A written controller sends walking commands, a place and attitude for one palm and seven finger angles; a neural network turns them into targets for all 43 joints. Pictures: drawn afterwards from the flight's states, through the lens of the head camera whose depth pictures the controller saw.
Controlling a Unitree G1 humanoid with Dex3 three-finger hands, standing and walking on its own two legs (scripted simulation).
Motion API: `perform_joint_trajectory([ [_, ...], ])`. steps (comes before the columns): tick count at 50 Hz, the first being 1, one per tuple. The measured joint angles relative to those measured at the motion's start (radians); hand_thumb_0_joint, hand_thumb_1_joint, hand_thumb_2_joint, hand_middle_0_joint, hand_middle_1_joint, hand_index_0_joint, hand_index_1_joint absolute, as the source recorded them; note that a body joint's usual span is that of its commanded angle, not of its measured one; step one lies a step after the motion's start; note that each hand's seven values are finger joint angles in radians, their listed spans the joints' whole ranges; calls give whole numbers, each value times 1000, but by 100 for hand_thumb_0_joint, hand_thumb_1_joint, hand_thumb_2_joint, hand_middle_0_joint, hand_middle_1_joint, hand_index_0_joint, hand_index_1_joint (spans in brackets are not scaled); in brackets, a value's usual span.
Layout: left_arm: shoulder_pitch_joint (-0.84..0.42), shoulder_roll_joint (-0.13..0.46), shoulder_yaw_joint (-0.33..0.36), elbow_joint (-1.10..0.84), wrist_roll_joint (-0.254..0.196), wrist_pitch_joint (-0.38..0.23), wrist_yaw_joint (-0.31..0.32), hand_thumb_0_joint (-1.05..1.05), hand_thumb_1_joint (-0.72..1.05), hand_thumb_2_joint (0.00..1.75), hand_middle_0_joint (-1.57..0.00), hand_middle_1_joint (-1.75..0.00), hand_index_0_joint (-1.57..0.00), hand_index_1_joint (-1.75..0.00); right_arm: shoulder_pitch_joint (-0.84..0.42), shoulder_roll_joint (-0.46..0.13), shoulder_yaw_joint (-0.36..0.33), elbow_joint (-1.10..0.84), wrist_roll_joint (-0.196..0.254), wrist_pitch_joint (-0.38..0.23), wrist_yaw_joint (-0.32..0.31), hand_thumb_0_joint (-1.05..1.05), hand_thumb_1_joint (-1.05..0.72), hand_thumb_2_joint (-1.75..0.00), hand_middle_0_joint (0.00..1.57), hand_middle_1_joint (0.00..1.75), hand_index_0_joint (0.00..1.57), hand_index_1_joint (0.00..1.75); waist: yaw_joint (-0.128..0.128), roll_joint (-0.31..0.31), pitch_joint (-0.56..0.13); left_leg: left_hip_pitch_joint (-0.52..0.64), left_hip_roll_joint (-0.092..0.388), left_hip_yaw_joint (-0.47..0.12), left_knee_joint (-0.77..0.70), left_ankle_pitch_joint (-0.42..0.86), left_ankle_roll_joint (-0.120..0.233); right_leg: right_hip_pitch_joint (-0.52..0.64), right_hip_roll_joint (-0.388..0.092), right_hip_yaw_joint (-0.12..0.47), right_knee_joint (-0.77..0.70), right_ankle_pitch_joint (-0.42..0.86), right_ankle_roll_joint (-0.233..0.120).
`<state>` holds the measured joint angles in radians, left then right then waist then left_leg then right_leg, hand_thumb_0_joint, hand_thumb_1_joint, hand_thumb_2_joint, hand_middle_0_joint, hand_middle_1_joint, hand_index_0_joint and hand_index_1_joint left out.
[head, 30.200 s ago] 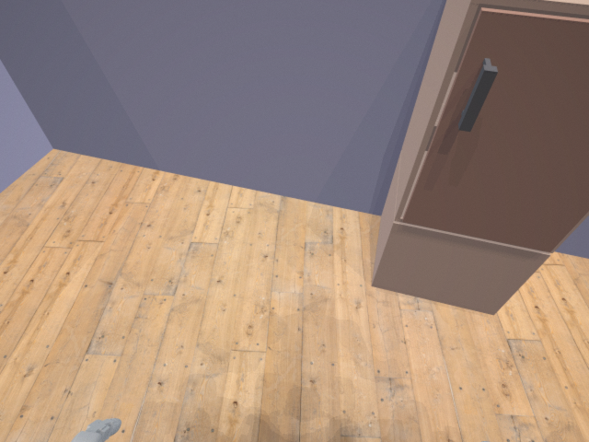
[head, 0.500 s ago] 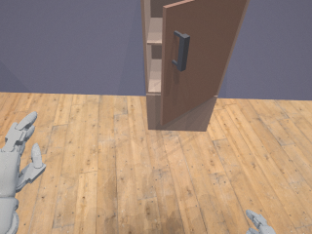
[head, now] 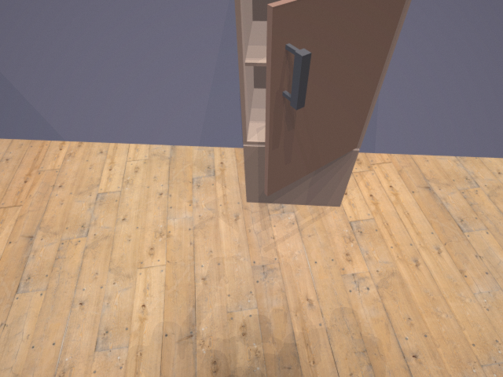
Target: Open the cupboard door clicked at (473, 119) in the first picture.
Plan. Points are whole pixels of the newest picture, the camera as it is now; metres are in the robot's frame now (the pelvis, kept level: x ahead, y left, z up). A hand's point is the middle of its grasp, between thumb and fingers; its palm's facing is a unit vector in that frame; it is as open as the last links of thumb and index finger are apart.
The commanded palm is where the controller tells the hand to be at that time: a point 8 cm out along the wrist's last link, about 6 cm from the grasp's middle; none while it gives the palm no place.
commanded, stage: let the arm hang, fingers relaxed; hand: left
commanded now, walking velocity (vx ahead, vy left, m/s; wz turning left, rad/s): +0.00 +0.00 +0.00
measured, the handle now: (293, 76) +0.71 -0.05 +0.10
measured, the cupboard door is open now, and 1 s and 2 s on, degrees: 38 38 38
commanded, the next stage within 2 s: look to check the result in 0.54 s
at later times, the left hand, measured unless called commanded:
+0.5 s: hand out of the picture +0.03 +0.18 -0.17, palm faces +0.01 -0.98 -0.21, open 7.3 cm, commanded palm none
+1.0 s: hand out of the picture +0.06 +0.20 -0.16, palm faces +0.00 -0.96 -0.27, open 7.4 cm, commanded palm none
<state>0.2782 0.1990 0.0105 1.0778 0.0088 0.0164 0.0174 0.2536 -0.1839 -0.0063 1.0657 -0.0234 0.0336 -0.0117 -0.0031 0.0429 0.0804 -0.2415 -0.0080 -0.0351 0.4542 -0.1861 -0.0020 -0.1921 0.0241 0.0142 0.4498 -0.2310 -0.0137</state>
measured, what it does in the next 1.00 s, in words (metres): stands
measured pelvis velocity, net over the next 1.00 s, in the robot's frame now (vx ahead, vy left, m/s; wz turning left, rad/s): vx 0.02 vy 0.00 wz -0.01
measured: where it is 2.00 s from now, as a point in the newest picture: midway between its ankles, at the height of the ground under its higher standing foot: outside the picture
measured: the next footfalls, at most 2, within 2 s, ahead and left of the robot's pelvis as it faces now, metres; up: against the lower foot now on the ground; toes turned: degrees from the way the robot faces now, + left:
none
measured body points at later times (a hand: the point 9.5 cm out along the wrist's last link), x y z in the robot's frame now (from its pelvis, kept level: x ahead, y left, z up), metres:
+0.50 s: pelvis +0.00 +0.00 +0.00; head +0.02 -0.01 +0.45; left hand +0.03 +0.23 -0.15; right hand +0.00 -0.22 -0.16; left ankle +0.04 +0.12 -0.74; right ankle +0.01 -0.11 -0.74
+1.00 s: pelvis +0.02 +0.00 +0.00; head +0.05 -0.02 +0.45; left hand +0.06 +0.26 -0.14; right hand +0.07 -0.26 -0.15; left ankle +0.04 +0.12 -0.74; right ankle +0.01 -0.11 -0.74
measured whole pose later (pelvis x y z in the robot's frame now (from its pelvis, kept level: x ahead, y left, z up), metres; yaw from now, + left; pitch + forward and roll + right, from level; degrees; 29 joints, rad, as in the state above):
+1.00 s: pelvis +0.02 +0.00 +0.00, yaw +0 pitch -1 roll +0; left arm 0.17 0.22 0.02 1.15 0.01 -0.02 0.01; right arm 0.15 -0.25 -0.02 1.12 -0.02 0.00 -0.02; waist 0.00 0.03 0.07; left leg -0.17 -0.01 -0.03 0.38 -0.18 0.00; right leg -0.14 0.02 0.02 0.39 -0.24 -0.02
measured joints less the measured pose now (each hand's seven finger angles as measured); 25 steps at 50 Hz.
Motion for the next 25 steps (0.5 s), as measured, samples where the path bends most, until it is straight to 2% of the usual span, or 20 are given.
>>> perform_joint_trajectory([
  [19, -62, -53, 0, 67, 1, -18, 3, 0, 91, 90, -20, -29, -20, -30, 7, 23, -4, 70, 0, -18, -8, 0, -91, -89, 20, 29, 20, 30, -11, -17, -18, 27, -10, 12, -36, 16, 7, 14, -12, 11, -13, 5, 7],
  [25, -68, -47, 5, 68, 2, -20, 2, 1, 92, 90, -20, -29, -20, -30, -4, 27, -5, 66, -1, -22, -9, 0, -91, -89, 20, 29, 20, 30, -11, -19, -17, 26, -10, 13, -40, 14, 7, 12, -12, 13, -16, 3, 7],
])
